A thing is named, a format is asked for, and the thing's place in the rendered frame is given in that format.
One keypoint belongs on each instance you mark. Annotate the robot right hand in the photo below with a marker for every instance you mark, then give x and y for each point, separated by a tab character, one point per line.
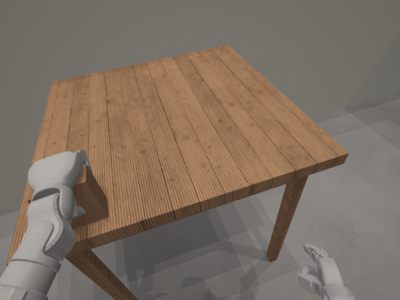
312	280

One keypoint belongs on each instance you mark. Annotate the robot left hand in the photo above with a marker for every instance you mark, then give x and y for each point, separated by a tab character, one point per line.
63	168

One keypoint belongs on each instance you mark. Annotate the robot right forearm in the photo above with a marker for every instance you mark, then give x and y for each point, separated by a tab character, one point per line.
335	291

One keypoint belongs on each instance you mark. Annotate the robot left forearm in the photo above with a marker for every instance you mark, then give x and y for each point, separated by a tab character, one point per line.
47	241

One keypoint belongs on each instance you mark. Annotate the sponge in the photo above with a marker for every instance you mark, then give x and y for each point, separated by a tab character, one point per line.
89	195

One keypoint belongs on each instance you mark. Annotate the table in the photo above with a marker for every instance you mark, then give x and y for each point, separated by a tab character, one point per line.
173	137

